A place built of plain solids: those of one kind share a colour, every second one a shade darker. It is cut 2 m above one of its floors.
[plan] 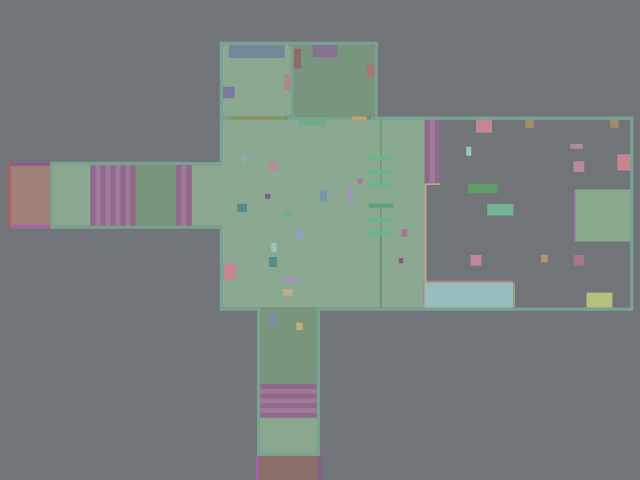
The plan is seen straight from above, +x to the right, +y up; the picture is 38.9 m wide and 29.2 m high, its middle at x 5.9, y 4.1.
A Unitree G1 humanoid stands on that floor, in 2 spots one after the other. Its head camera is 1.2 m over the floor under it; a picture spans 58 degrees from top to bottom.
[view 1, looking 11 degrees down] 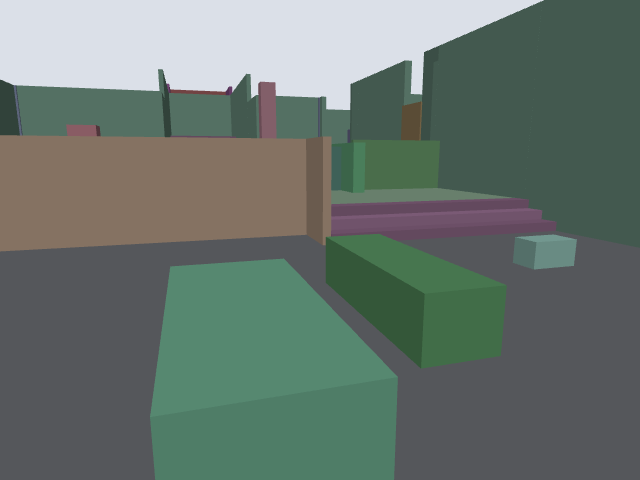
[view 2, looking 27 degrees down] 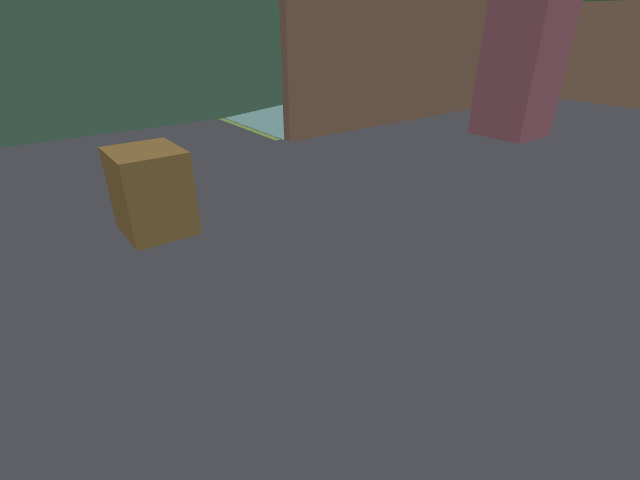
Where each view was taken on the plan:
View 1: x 18.75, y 5.71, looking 163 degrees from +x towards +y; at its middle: upstand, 6.03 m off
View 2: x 20.23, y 5.60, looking -127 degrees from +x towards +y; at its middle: ground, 2.64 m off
